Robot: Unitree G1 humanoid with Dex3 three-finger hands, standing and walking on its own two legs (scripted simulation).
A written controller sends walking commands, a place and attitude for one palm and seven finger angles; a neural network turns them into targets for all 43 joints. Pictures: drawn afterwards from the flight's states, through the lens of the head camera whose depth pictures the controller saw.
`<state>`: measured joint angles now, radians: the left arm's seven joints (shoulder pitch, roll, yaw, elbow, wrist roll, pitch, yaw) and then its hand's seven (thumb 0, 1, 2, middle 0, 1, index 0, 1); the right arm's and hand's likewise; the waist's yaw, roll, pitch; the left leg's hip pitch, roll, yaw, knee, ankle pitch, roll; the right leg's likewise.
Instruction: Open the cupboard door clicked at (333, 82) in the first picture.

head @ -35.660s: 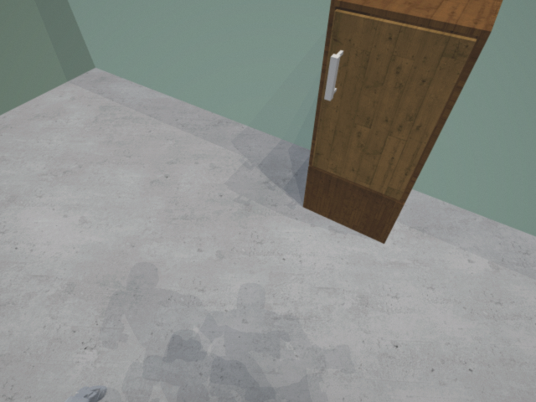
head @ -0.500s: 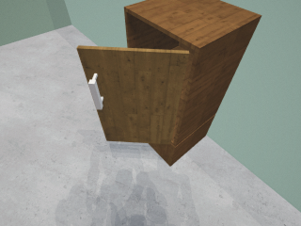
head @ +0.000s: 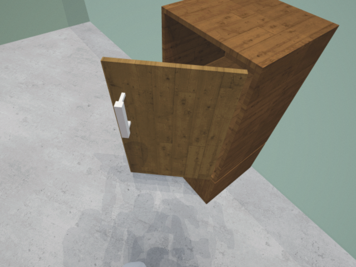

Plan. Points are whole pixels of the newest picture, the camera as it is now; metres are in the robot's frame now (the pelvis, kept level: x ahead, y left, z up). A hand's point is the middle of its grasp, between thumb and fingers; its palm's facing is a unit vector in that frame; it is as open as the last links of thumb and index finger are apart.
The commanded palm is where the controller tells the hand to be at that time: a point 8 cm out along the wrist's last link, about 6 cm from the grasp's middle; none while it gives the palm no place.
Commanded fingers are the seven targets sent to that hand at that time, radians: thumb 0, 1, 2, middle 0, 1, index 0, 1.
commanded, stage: come to a stop and stand still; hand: left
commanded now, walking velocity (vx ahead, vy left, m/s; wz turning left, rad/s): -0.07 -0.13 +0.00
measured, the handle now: (124, 116) +0.52 +0.21 -0.02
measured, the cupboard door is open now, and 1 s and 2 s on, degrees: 46 46 46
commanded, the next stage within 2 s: look again from close up in 1.52 s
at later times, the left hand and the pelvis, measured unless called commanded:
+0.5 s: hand out of the picture +0.02 +0.17 -0.16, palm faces +0.04 -0.97 -0.22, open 7.4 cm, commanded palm none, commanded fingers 0.00 0.90 0.90 -0.20 -0.30 -0.20 -0.30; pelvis -0.04 -0.02 +0.01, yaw +1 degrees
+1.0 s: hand out of the picture -0.06 +0.19 -0.16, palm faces +0.01 -0.98 -0.19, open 7.4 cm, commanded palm none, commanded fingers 0.00 0.90 0.90 -0.20 -0.30 -0.20 -0.30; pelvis -0.06 +0.02 +0.02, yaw +0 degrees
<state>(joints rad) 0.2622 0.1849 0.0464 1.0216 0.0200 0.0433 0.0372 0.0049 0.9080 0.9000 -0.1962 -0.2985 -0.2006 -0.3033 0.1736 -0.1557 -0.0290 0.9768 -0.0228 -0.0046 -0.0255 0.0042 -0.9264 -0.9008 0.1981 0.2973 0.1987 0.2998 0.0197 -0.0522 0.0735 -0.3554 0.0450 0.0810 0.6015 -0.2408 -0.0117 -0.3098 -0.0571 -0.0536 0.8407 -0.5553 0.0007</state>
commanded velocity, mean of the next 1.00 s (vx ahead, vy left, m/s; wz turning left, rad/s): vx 0.00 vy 0.00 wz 0.00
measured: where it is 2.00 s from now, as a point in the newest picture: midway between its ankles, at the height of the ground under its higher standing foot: outside the picture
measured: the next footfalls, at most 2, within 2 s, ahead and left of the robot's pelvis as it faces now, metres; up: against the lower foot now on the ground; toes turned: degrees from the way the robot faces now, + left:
left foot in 0.42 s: +0.02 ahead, +0.09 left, +0.00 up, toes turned +3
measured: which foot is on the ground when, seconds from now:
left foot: down 0.00-0.16, up 0.18-0.40, down 0.42-1.00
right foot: down 0.00-1.00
